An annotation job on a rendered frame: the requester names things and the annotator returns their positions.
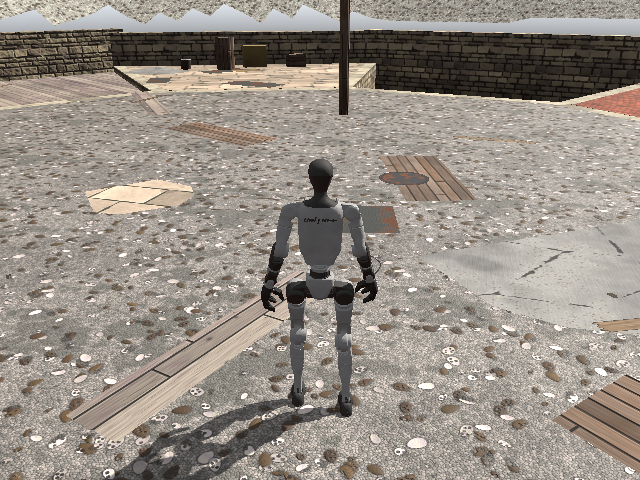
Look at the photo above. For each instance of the right robot upper arm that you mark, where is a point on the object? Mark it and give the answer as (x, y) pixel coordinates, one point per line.
(352, 213)

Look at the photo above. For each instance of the left robot hand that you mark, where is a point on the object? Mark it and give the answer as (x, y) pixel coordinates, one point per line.
(266, 297)

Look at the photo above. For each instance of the left robot upper arm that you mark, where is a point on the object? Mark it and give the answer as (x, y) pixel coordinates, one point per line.
(288, 212)

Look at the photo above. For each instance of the humanoid robot torso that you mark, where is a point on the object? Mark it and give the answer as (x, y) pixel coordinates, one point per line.
(320, 238)

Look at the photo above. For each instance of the right robot hand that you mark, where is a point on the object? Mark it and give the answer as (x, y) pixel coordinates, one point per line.
(372, 287)

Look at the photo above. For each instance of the robot right shin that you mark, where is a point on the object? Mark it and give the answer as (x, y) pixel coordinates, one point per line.
(345, 369)

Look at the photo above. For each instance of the right robot forearm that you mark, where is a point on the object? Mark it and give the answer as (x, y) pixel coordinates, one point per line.
(366, 266)

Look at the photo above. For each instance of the left robot forearm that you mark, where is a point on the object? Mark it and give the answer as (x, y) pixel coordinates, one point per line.
(273, 269)

